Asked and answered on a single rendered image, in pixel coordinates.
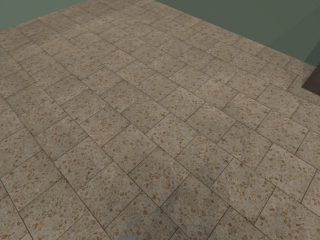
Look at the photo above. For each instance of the cupboard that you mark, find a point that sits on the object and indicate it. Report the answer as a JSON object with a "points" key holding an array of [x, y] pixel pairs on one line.
{"points": [[312, 84]]}

